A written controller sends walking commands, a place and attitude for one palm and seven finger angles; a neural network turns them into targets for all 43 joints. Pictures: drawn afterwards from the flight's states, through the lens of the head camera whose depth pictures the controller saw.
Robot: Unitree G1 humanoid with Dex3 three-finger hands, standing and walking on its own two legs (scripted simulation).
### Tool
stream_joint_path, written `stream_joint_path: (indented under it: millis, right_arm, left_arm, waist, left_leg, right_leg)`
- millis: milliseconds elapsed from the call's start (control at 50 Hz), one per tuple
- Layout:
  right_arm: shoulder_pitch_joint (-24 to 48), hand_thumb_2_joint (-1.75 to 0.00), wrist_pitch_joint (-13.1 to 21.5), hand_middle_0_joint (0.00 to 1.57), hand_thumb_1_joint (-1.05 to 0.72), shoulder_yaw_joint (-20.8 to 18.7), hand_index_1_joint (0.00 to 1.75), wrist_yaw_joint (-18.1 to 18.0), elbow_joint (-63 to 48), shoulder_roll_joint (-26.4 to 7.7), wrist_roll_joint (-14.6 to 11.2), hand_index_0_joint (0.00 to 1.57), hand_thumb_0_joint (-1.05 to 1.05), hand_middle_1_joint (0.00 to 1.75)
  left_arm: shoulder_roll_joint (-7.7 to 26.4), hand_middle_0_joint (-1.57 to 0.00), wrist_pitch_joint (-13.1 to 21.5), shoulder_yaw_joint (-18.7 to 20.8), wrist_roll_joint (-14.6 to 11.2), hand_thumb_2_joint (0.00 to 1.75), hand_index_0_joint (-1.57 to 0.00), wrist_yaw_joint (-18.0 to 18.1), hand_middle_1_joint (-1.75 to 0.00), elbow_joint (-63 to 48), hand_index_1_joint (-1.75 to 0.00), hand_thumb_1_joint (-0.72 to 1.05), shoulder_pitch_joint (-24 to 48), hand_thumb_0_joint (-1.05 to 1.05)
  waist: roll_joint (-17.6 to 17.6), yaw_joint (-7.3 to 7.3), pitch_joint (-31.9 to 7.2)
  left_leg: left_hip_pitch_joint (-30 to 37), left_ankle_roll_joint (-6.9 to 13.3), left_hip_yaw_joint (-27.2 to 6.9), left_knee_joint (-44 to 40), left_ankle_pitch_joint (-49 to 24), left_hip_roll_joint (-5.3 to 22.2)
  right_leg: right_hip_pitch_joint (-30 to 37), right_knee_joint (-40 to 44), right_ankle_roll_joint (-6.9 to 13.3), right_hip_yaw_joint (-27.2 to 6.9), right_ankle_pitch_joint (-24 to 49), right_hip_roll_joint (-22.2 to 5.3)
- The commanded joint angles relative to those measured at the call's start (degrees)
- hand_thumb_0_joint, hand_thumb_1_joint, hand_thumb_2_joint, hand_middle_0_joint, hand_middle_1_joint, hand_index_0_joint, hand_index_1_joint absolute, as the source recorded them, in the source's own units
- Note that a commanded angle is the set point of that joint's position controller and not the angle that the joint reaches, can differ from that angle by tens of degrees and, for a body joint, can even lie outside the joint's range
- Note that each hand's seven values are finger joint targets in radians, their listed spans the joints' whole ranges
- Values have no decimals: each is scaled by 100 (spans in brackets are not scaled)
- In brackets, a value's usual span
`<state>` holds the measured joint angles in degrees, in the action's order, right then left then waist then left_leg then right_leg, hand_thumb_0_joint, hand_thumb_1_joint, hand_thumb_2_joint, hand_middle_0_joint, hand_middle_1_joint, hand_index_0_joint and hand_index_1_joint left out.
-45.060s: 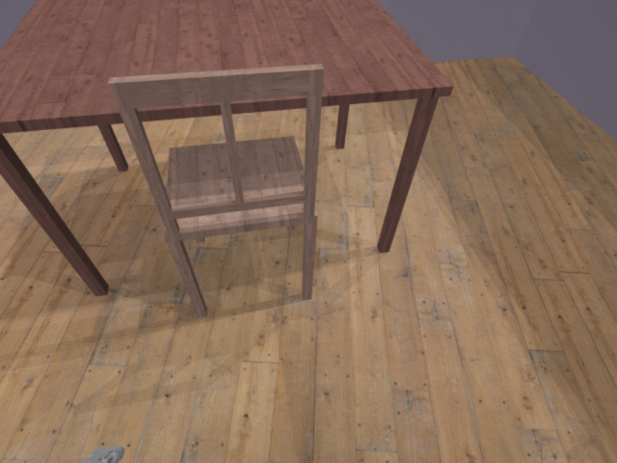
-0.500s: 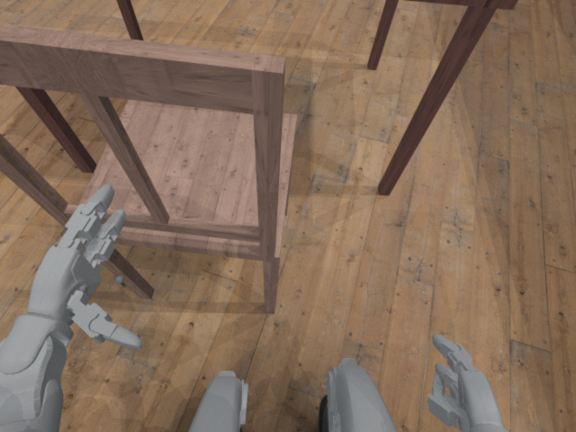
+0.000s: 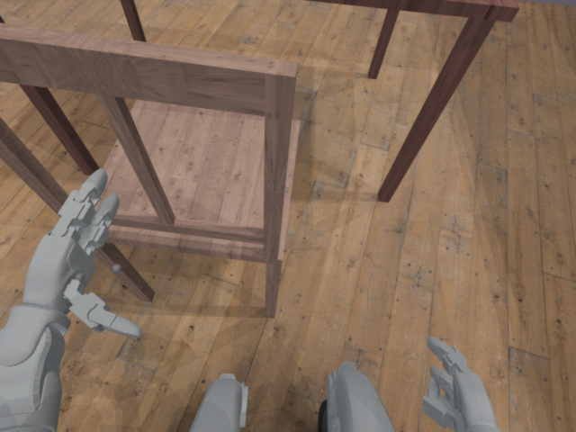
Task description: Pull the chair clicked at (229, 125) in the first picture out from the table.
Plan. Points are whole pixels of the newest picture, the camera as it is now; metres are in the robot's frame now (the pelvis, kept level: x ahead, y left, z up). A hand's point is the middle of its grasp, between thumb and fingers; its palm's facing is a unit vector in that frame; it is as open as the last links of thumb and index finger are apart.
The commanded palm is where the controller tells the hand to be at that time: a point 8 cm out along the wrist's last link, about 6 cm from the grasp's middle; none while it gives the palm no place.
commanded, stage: aim the fingers beside a spindle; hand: left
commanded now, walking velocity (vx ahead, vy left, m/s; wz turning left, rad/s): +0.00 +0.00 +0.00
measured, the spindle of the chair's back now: (145, 171) +0.46 +0.22 +0.04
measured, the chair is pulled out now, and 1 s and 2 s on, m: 0.30 0.30 0.30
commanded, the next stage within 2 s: push the fingers through the gap in 0.14 s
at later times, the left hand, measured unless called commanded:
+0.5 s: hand (134, 252) +0.34 +0.21 +0.03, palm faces -0.10 -0.99 -0.07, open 16.9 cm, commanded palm +0.32 +0.26 +0.04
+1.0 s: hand (147, 221) +0.38 +0.20 +0.04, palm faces -0.11 -0.99 -0.07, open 16.9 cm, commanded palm +0.37 +0.25 +0.04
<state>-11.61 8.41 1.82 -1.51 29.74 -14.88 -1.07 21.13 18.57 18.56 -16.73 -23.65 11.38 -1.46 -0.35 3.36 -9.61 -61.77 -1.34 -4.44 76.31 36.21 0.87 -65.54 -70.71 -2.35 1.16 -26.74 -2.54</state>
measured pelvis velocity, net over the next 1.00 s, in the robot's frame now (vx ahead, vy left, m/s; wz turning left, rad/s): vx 0.00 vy -0.01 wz -0.01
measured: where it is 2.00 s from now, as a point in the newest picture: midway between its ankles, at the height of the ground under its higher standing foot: outside the picture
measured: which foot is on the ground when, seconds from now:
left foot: down 0.00-1.00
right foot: down 0.00-1.00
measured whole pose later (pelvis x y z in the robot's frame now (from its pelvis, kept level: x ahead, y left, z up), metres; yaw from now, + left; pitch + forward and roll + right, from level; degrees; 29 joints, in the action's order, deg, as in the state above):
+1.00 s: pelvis +0.00 -0.01 +0.00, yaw +0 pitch +24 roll -2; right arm -13.6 6.7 1.5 -1.3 31.9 -15.6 -0.8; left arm 22.4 17.6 19.5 -14.0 -23.4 27.1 15.2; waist -0.9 4.8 -9.4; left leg -63.6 -1.9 -3.8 74.7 35.3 1.2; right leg -68.3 -70.3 -1.9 0.5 -26.1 -2.1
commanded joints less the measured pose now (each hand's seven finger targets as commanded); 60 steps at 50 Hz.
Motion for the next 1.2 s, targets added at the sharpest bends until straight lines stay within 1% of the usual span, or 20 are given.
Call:
stream_joint_path:
  millis: [0,20,60,120,160,200,220,280,360,440,520,580,600,620,700,820,920,1020,1140,1180]
  right_arm:
    - [-19,-90,200,20,-90,-413,30,-63,-826,-1011,-52,20,0,30]
    - [-7,-90,220,20,-90,-410,30,-73,-825,-1005,-64,20,0,30]
    - [-24,-90,285,20,-90,-435,30,-80,-878,-1005,-47,20,0,30]
    - [-62,-90,382,20,-90,-454,30,-98,-828,-983,8,20,0,30]
    - [-99,-90,403,20,-90,-454,30,-96,-751,-960,29,20,0,30]
    - [-115,-90,373,20,-90,-442,30,-93,-703,-948,33,20,0,30]
    - [-110,-90,337,20,-90,-435,30,-96,-690,-970,40,20,0,30]
    - [-37,-90,237,20,-90,-404,30,-107,-668,-940,-2,20,0,30]
    - [-83,-90,222,20,-90,-402,30,-136,-702,-983,-27,20,0,30]
    - [-168,-90,296,20,-90,-417,30,-161,-653,-973,-7,20,0,30]
    - [-208,-90,279,20,-90,-410,30,-157,-531,-989,16,20,0,30]
    - [-205,-90,230,20,-90,-409,30,-126,-533,-981,3,20,0,30]
    - [-209,-90,230,20,-90,-410,30,-122,-523,-969,11,20,0,30]
    - [-239,-90,218,20,-90,-420,30,-118,-544,-977,7,20,0,30]
    - [-299,-90,177,20,-90,-428,30,-101,-529,-978,19,20,0,30]
    - [-367,-90,116,20,-90,-416,30,-85,-475,-986,23,20,0,30]
    - [-439,-90,91,20,-90,-437,30,-32,-474,-992,26,20,0,30]
    - [-487,-90,12,20,-90,-417,30,-55,-346,-1026,47,20,0,30]
    - [-555,-90,-40,20,-90,-397,30,-49,-320,-1009,85,20,0,30]
    - [-547,-90,-54,20,-90,-403,30,-37,-302,-1002,82,20,0,30]
  left_arm:
    - [766,-6,-6,323,-116,30,-6,-130,-8,-354,-8,-50,490,0]
    - [694,-6,22,213,-148,30,-6,-196,-8,-430,-8,-50,660,0]
    - [695,-6,121,83,-182,30,-6,-262,-8,-928,-8,-50,830,0]
    - [953,-6,388,165,-173,30,-6,-126,-8,-1621,-8,-50,1073,0]
    - [945,-6,480,160,-90,30,-6,31,-8,-1679,-8,-50,1001,0]
    - [1093,-6,475,421,-43,30,-6,187,-8,-1403,-8,-50,806,0]
    - [1309,-6,441,657,-6,30,-6,243,-8,-1192,-8,-50,695,0]
    - [968,-6,257,393,71,30,-6,254,-8,-627,-8,-50,1123,0]
    - [1029,-6,88,349,34,30,-6,62,-8,-488,-8,-50,1491,0]
    - [1072,-6,211,280,-9,30,-6,-92,-8,-696,-8,-50,1816,0]
    - [1374,-6,306,573,0,30,-6,-44,-8,-297,-8,-50,1999,0]
    - [1217,-6,243,476,89,30,-6,24,-8,46,-8,-50,2108,0]
    - [1155,-6,255,372,107,30,-6,25,-8,-106,-8,-50,2356,0]
    - [1222,-6,224,439,118,30,-6,29,-8,10,-8,-50,2300,0]
    - [1402,-6,271,563,101,30,-6,-35,-8,-66,-8,-50,2435,0]
    - [1526,-6,290,711,92,30,-6,-31,-8,326,-8,-50,2619,0]
    - [1151,-6,261,335,162,30,-6,-15,-8,417,-8,-50,2832,0]
    - [1525,-6,313,559,301,30,-6,100,-8,794,-8,-50,3434,0]
    - [1711,-6,469,698,365,30,-6,67,-8,910,-8,-50,3755,0]
    - [1543,-6,447,518,350,30,-6,10,-8,958,-8,-50,3957,0]
  waist:
    - [-314,-3,-1559]
    - [-298,38,-1605]
    - [-447,-2,-2011]
    - [-702,-38,-2348]
    - [-657,-25,-2255]
    - [-541,-64,-2036]
    - [-431,-100,-1972]
    - [-374,27,-1591]
    - [-458,36,-1916]
    - [-484,49,-2389]
    - [-375,44,-2229]
    - [-341,61,-2011]
    - [-480,87,-2139]
    - [-360,102,-2157]
    - [-465,41,-2487]
    - [-504,67,-2383]
    - [-479,149,-2462]
    - [-337,213,-2178]
    - [-574,140,-2605]
    - [-595,216,-2640]
  left_leg:
    - [641,157,276,-1291,-1494,-126]
    - [673,178,266,-1257,-1535,-121]
    - [938,180,248,-1234,-1766,-115]
    - [1359,136,175,-1212,-2314,-95]
    - [1434,121,156,-1221,-2413,-88]
    - [1216,116,171,-1249,-2240,-93]
    - [1011,138,191,-1227,-2147,-97]
    - [678,160,280,-1241,-1587,-129]
    - [762,190,337,-1227,-1679,-133]
    - [1060,196,293,-1162,-2165,-107]
    - [804,192,294,-1107,-2072,-98]
    - [670,190,342,-1162,-1829,-107]
    - [736,199,354,-1148,-1888,-112]
    - [698,211,361,-1133,-1876,-103]
    - [834,199,371,-1136,-2178,-105]
    - [747,188,368,-1116,-2220,-88]
    - [975,174,304,-1183,-2378,-71]
    - [629,200,340,-1124,-1930,-78]
    - [802,179,336,-1099,-2267,-92]
    - [856,188,342,-1078,-2232,-85]
  right_leg:
    - [1380,866,373,247,394,234]
    - [1390,871,377,223,441,241]
    - [1520,833,379,199,627,235]
    - [1633,750,400,199,992,240]
    - [1556,752,390,220,1008,226]
    - [1561,763,401,251,884,228]
    - [1596,755,408,239,842,234]
    - [1422,845,376,207,472,204]
    - [1626,918,375,123,634,201]
    - [1812,851,377,100,1111,213]
    - [1802,809,378,86,1067,225]
    - [1649,839,361,84,836,202]
    - [1673,836,364,69,913,191]
    - [1712,843,362,60,904,207]
    - [1970,830,370,16,1263,195]
    - [1879,787,381,26,1305,215]
    - [1691,773,379,105,1320,211]
    - [1562,815,369,61,973,227]
    - [1755,723,397,32,1275,219]
    - [1666,748,373,35,1241,209]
